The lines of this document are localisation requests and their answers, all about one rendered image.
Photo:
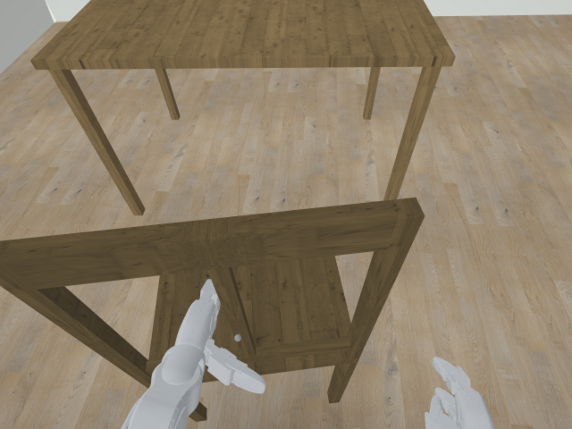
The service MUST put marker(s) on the table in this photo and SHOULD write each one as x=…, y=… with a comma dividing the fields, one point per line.
x=213, y=34

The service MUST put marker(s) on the left robot forearm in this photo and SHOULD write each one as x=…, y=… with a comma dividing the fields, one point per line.
x=174, y=391

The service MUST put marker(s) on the left robot hand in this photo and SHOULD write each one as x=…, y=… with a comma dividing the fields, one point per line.
x=198, y=326

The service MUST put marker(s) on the right robot hand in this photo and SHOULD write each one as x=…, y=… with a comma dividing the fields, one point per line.
x=466, y=411

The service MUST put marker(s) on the chair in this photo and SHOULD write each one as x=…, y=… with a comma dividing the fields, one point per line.
x=275, y=274

